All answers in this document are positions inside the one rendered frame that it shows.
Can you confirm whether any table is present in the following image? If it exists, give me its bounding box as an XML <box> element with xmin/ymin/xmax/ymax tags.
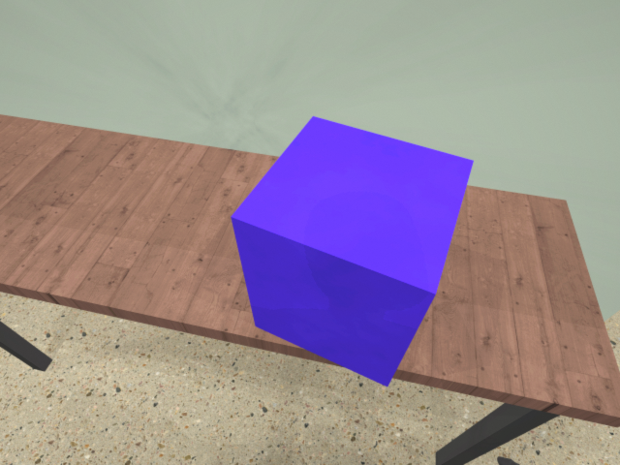
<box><xmin>0</xmin><ymin>114</ymin><xmax>620</xmax><ymax>465</ymax></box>

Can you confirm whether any carton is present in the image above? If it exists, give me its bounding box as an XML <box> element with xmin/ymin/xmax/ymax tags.
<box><xmin>231</xmin><ymin>116</ymin><xmax>474</xmax><ymax>387</ymax></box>

